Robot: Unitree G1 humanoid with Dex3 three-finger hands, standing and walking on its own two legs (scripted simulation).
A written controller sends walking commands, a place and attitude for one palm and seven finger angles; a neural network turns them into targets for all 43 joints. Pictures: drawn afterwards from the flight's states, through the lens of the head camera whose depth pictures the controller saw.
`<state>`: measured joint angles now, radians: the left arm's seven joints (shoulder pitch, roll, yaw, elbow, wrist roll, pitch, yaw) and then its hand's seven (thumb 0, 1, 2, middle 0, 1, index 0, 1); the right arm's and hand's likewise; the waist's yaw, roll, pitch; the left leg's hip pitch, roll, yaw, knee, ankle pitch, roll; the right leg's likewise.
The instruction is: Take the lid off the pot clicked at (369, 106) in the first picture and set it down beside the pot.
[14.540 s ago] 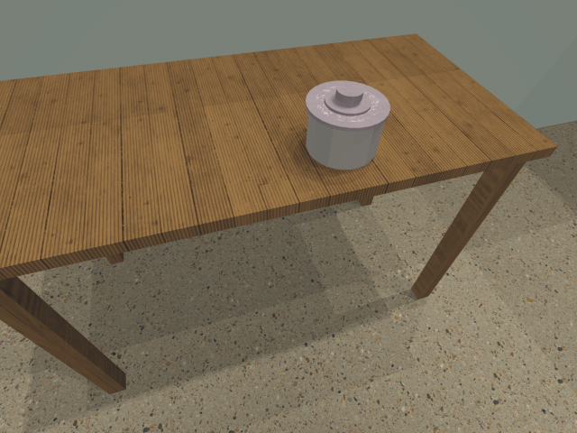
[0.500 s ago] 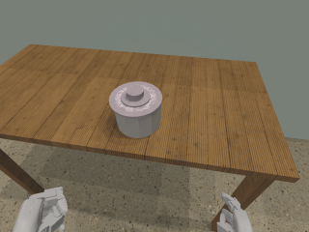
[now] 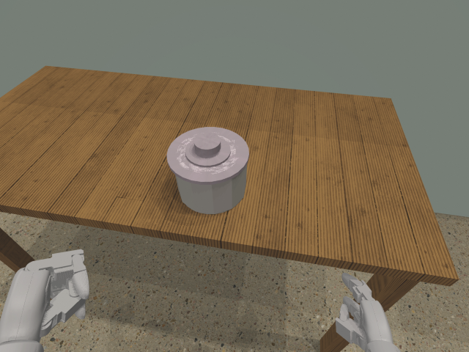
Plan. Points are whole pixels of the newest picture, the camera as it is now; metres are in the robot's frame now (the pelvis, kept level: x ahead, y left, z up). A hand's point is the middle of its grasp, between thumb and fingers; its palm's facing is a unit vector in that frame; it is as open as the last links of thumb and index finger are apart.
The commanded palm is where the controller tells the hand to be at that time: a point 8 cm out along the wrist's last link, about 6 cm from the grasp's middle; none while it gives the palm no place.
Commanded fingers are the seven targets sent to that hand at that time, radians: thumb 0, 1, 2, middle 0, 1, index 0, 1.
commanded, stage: raise the hand higher, near the body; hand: left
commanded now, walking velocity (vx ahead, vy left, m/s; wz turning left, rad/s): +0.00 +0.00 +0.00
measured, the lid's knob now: (207, 143) +0.45 +0.12 +0.12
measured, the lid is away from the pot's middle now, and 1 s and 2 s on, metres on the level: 0.00 0.00 0.00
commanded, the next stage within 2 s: reach forward and open the fingers in 0.24 s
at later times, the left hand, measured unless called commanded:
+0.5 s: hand (71, 261) +0.18 +0.25 +0.13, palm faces +0.21 -0.35 -0.91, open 3.0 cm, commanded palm +0.14 +0.26 +0.17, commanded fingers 0.00 0.61 1.09 -1.21 -1.18 -1.21 -1.18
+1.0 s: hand (62, 245) +0.19 +0.26 +0.15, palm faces -0.19 -0.02 -0.98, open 5.8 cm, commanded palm +0.18 +0.25 +0.21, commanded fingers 0.00 -0.13 1.44 -0.93 -0.29 -0.93 -0.29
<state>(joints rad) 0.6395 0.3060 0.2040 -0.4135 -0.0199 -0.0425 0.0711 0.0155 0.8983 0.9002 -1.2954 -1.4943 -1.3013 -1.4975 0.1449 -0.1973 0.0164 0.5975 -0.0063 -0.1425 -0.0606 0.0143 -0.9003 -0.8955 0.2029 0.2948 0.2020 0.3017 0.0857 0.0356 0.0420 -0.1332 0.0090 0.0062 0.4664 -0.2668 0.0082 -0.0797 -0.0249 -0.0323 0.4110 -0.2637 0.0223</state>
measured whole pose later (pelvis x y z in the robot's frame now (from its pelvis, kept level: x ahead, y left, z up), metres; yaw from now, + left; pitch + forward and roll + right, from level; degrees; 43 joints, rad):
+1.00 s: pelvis -0.04 +0.00 +0.00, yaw +1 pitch -3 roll -1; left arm 0.14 0.73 0.13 -0.33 0.68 0.02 -0.37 0.00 0.14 1.35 -1.05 -0.63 -1.05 -0.63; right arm 0.09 -0.28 0.03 0.57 0.03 0.07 -0.02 0.01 -0.90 -0.90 0.20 0.29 0.20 0.30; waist 0.09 0.13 0.05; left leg -0.20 0.00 -0.01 0.42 -0.18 0.01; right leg -0.15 -0.03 -0.04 0.38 -0.19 0.02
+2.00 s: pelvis -0.04 +0.00 +0.00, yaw +1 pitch -1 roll +0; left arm -0.43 0.66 -0.09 -0.02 0.76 0.18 -0.49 0.00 -0.30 1.52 -0.87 -0.08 -0.87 -0.08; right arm 0.06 -0.29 0.04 0.58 0.05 0.12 0.01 0.01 -0.90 -0.90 0.20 0.29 0.20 0.30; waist 0.05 0.11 0.05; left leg -0.24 -0.02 0.00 0.43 -0.18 0.02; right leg -0.21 -0.05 -0.03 0.44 -0.21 0.02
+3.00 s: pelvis -0.02 +0.00 +0.00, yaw +0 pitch +2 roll +1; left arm -0.84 0.46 -0.30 0.34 0.84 0.31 -0.45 0.00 -0.30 1.52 -0.87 -0.08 -0.87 -0.08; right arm 0.10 -0.28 0.03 0.61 0.08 0.15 0.04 0.01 -0.90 -0.90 0.20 0.29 0.20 0.30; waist 0.00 0.10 0.00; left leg -0.27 -0.02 0.01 0.45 -0.21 0.01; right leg -0.27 -0.06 -0.02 0.49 -0.27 0.02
